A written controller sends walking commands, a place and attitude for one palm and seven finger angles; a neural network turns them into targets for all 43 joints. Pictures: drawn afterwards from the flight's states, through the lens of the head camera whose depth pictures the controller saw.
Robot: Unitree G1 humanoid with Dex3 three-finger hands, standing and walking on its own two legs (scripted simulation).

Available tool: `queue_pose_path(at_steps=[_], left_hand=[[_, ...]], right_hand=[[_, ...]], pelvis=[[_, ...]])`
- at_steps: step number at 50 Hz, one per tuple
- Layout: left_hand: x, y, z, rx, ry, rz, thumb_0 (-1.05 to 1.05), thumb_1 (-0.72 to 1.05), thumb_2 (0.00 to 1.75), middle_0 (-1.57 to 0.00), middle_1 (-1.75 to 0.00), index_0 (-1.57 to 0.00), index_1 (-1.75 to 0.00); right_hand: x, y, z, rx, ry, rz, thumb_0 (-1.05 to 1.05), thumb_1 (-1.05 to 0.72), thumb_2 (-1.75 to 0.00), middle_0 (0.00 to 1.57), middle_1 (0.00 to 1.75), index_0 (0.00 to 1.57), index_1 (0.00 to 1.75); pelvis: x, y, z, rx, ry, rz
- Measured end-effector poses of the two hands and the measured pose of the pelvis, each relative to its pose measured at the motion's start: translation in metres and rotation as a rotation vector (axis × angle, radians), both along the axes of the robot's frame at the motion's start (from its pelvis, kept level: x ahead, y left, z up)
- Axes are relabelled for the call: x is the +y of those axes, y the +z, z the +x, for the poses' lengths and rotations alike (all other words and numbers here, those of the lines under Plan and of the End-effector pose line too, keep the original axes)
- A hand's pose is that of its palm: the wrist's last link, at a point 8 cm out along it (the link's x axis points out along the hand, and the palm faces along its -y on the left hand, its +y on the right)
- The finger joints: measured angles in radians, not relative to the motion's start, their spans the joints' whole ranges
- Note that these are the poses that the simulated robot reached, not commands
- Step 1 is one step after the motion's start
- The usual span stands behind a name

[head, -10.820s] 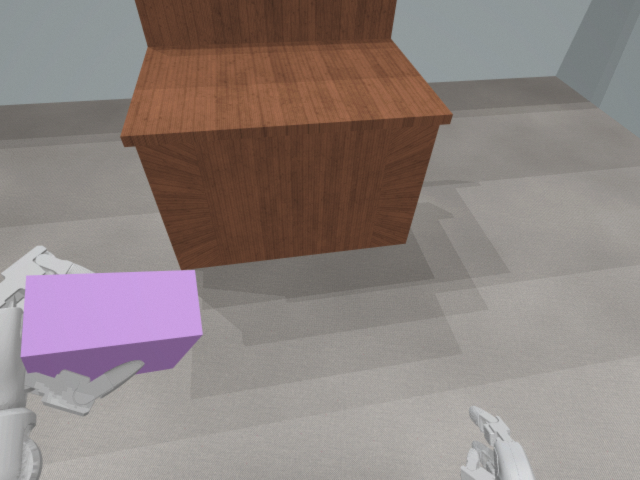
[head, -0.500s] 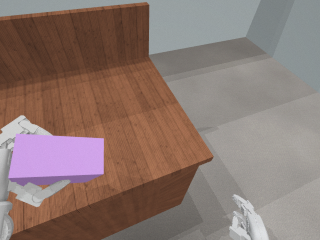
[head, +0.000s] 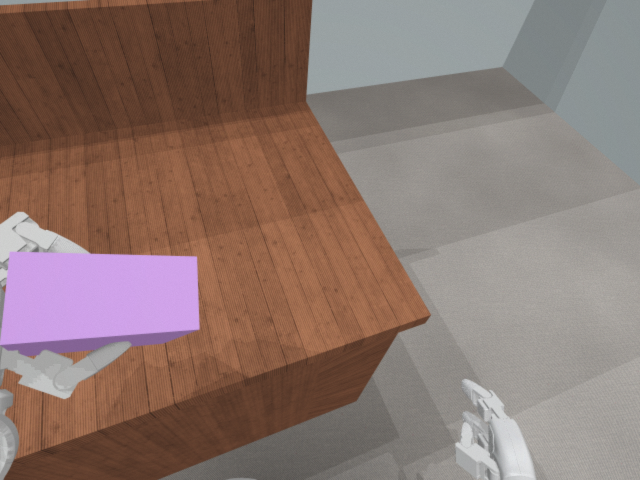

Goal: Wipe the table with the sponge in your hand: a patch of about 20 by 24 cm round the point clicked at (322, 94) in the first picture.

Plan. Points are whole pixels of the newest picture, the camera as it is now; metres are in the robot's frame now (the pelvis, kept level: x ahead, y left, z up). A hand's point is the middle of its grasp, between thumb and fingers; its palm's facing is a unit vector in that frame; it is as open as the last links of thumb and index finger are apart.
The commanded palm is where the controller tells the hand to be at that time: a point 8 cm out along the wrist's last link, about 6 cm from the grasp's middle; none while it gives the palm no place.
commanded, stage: come to a stop and stand still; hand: left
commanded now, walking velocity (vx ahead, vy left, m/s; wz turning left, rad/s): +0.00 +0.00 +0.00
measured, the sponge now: (130, 307) +0.24 +0.21 +0.13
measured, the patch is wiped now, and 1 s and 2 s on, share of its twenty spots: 0.00 0.00 0.00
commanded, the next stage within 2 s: look again from close up in 0.26 s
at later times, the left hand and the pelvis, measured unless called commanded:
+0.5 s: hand (79, 295) +0.23 +0.24 +0.16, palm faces +0.36 -0.85 -0.39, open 10.3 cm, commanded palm +0.17 +0.27 +0.18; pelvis +0.01 -0.01 +0.00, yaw +0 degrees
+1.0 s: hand (71, 277) +0.25 +0.25 +0.16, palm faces +0.36 -0.84 -0.41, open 10.3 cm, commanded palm +0.17 +0.28 +0.18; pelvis +0.01 +0.00 +0.00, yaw -1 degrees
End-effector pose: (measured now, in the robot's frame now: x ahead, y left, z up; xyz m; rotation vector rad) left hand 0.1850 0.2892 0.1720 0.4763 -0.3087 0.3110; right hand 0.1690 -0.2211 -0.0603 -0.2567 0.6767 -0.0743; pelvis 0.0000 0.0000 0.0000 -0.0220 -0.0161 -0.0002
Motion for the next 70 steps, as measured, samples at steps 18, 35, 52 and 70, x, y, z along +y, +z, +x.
queue_pose_path(at_steps=[18,35,52,70], left_hand=[[-0.007,0.002,0.009,0.016,0.008,-0.023,-0.01,-0.51,1.01,-0.74,-1.34,-0.72,-1.34],[-0.010,-0.002,0.012,0.040,0.019,-0.034,-0.01,-0.51,1.01,-0.74,-1.34,-0.72,-1.34],[-0.005,-0.003,0.017,0.032,-0.045,0.004,-0.01,-0.50,1.01,-0.74,-1.34,-0.72,-1.34],[0.007,-0.006,0.001,-0.035,0.030,-0.070,-0.01,-0.50,1.02,-0.74,-1.34,-0.72,-1.34]], right_hand=[[0.000,0.000,0.020,0.001,-0.004,0.011,0.01,-0.90,-0.90,0.21,0.30,0.21,0.30],[-0.012,-0.004,0.014,0.031,-0.038,-0.001,0.01,-0.90,-0.90,0.21,0.30,0.21,0.30],[0.001,-0.007,-0.002,-0.005,-0.037,0.034,0.01,-0.90,-0.90,0.21,0.30,0.21,0.30],[0.012,0.005,0.013,-0.034,0.025,0.001,0.01,-0.90,-0.90,0.21,0.30,0.21,0.30]], pelvis=[[-0.003,0.000,0.012,0.006,-0.002,0.002],[-0.007,0.001,0.016,0.010,-0.003,0.002],[0.006,-0.002,0.008,0.004,-0.019,0.014],[0.007,-0.001,0.003,-0.009,-0.002,0.002]])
